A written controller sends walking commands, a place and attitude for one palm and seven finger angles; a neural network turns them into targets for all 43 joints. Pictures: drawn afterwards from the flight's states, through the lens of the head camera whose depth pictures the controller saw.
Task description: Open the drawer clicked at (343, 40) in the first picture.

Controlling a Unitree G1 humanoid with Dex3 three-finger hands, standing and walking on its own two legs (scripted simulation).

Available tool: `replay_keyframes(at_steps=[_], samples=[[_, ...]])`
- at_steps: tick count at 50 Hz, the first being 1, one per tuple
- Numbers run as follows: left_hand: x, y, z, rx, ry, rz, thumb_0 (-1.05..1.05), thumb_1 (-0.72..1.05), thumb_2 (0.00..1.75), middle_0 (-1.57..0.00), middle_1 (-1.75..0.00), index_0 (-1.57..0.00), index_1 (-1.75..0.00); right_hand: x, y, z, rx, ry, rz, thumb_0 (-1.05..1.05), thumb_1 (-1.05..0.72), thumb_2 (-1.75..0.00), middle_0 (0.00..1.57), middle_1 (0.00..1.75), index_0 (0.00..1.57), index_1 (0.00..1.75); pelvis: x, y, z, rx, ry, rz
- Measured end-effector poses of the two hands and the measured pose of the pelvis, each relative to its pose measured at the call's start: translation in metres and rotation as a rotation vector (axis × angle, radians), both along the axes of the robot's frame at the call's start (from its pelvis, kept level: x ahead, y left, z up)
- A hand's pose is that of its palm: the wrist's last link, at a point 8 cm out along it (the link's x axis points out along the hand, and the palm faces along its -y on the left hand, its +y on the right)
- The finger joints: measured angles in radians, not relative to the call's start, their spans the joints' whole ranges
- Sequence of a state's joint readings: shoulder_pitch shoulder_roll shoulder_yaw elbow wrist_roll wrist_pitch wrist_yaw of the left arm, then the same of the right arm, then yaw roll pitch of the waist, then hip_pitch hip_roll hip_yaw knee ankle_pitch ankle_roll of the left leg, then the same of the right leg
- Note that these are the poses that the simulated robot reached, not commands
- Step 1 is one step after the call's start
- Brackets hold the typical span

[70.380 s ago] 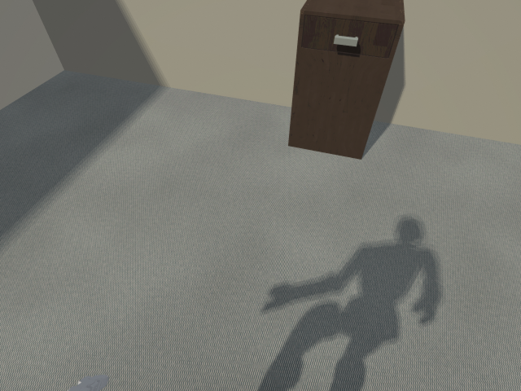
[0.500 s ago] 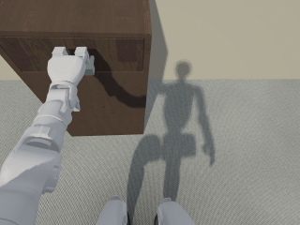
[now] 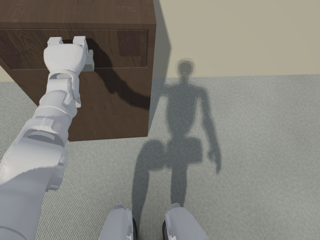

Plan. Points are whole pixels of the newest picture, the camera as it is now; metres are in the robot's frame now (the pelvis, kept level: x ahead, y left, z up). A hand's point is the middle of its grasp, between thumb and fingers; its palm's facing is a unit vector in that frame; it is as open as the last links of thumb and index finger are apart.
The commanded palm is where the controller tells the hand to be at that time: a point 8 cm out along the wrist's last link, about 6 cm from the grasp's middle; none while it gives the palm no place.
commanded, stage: lift the hand off the handle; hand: left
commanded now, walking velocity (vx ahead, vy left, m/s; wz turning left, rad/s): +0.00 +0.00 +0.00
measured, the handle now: (74, 58) +0.61 +0.19 +0.02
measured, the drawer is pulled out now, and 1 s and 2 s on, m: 0.00 0.00 0.00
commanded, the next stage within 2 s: none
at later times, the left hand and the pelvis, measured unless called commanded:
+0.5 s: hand (74, 71) +0.55 +0.18 +0.03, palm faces -0.08 -0.02 -1.00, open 13.7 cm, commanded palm +0.54 +0.15 +0.08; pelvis +0.01 +0.00 +0.01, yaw +0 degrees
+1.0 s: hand (76, 62) +0.56 +0.17 +0.05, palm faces -0.06 -0.04 -1.00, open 13.7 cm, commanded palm +0.54 +0.16 +0.12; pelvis +0.07 -0.01 +0.05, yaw +0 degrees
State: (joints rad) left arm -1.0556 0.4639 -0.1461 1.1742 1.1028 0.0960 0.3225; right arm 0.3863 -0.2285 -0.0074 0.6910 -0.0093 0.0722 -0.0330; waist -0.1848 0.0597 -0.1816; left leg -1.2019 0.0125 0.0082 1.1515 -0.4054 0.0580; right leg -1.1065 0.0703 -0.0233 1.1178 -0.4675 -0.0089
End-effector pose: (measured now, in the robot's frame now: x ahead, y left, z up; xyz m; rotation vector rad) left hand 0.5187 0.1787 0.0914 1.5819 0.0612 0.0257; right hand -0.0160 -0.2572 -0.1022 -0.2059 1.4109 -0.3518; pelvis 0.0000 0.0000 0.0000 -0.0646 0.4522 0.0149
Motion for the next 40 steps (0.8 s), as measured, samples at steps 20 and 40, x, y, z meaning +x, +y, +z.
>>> replay_keyframes(at_steps=[20, 40], samples=[[0.013, -0.004, -0.009, 0.001, 0.015, 0.042, 0.0, -0.49, 0.3, -0.3, -1.22, -0.31, -1.31, 0.007, -0.004, 0.002, -0.016, -0.005, -0.005, 0.01, -0.91, -0.9, 0.21, 0.3, 0.2, 0.3, 0.0, -0.002, 0.0, -0.007, 0.021, 0.003], [0.017, -0.01, 0.001, -0.074, 0.017, -0.041, 0.0, -0.48, 0.3, -0.32, -1.2, -0.31, -1.21, 0.041, -0.008, 0.026, 0.02, 0.037, -0.019, 0.01, -0.91, -0.9, 0.21, 0.3, 0.2, 0.3, 0.048, -0.008, 0.033, 0.008, -0.012, -0.001]])
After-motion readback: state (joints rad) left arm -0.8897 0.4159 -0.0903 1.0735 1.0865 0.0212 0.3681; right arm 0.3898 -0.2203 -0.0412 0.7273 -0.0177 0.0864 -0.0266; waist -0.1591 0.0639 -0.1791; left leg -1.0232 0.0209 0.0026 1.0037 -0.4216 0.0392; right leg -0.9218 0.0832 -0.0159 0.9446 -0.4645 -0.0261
